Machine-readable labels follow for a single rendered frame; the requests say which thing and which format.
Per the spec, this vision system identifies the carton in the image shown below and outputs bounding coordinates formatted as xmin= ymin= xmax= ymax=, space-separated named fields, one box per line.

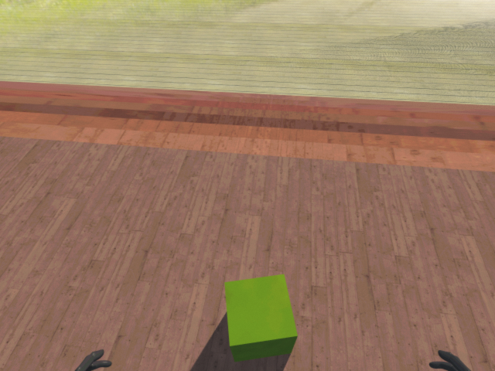
xmin=224 ymin=274 xmax=298 ymax=362

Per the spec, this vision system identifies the robot left hand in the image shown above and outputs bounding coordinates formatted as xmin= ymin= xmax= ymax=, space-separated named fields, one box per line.
xmin=75 ymin=349 xmax=112 ymax=371

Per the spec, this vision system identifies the robot right hand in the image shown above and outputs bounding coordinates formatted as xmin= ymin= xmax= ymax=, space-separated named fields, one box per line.
xmin=429 ymin=350 xmax=471 ymax=371

